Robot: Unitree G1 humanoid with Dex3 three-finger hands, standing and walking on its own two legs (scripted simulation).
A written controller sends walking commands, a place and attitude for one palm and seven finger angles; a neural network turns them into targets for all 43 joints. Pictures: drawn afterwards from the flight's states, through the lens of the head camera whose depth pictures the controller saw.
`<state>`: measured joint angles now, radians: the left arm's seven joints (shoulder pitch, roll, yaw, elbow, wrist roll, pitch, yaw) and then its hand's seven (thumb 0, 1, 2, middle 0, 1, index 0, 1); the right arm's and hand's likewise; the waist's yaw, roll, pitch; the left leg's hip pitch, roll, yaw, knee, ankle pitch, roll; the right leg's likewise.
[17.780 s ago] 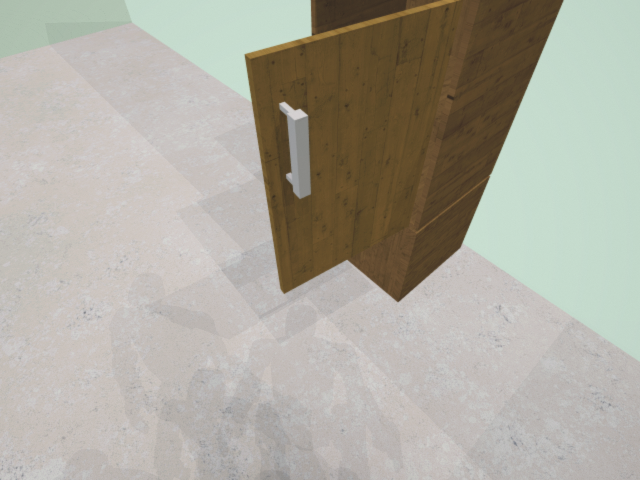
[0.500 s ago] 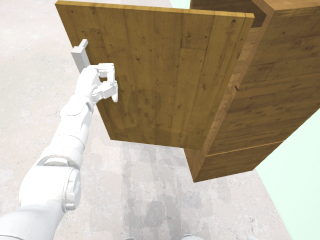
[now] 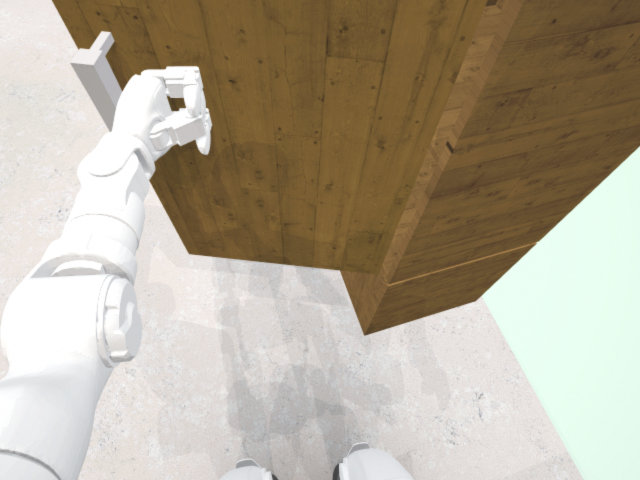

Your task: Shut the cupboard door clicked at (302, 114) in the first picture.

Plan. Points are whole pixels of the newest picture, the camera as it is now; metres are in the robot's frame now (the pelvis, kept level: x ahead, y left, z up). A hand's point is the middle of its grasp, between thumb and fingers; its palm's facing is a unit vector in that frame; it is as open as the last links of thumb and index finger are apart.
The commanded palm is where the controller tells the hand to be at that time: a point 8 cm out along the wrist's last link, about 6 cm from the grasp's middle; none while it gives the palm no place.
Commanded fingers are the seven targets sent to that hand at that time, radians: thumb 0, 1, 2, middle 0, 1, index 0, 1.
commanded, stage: push the door shut along its arc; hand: left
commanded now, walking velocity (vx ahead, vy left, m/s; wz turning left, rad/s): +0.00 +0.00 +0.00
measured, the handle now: (125, 106) +0.56 +0.17 +0.12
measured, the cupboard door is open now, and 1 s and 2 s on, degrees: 67 54 54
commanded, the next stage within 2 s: pull the fist back off the door in 0.46 s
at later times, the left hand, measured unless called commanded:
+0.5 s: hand (221, 105) +0.54 +0.06 +0.13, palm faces -0.41 -0.91 -0.01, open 3.4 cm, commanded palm +0.57 +0.08 +0.13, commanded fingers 0.00 0.90 0.90 -1.30 -1.50 -1.30 -1.50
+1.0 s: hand (256, 105) +0.55 +0.01 +0.12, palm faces +0.05 -1.00 -0.03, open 3.2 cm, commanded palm +0.51 +0.07 +0.13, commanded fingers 0.00 0.90 0.90 -1.30 -1.50 -1.30 -1.50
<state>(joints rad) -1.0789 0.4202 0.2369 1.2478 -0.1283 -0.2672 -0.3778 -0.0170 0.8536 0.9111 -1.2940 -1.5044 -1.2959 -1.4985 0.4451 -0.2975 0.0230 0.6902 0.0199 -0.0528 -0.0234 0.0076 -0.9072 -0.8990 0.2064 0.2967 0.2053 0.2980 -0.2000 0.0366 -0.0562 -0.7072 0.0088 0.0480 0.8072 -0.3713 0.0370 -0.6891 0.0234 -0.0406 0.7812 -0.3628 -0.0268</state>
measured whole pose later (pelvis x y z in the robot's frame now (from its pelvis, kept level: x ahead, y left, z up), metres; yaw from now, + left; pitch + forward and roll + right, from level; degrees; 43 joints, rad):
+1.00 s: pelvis +0.01 -0.02 -0.01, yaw -1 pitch +19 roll +0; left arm -1.14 0.23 0.30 1.26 0.00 -0.26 0.20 0.01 0.93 0.92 -1.30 -1.50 -1.30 -1.50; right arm 0.50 -0.24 0.01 0.68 -0.05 -0.01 0.09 0.00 -0.91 -0.90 0.21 0.30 0.21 0.30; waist -0.20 0.08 -0.11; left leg -0.77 0.02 0.05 0.83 -0.39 0.01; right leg -0.77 0.04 -0.03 0.83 -0.39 -0.05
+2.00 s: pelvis +0.01 +0.00 +0.02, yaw +0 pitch +3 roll +0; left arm -0.35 0.12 0.05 0.37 -0.16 -0.10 0.03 0.02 0.90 0.90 -1.30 -1.50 -1.30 -1.50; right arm 0.31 -0.27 0.00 0.64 0.07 -0.03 -0.02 0.01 -0.91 -0.90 0.20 0.30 0.20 0.30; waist -0.02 0.05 -0.06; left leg -0.36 0.00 0.05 0.64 -0.33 0.04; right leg -0.34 0.02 -0.03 0.62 -0.32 -0.02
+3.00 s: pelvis +0.01 +0.01 +0.04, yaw +2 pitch -5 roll +0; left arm 0.44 0.32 0.31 -0.35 -0.07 -0.04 0.12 0.01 0.89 0.90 -0.23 -0.34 -0.23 -0.33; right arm 0.18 -0.25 0.02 0.63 0.03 -0.05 -0.07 0.01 -0.91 -0.90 0.20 0.30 0.20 0.30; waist 0.07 0.08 0.01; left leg -0.10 -0.04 0.02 0.41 -0.24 0.05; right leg -0.07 0.00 -0.06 0.39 -0.24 -0.01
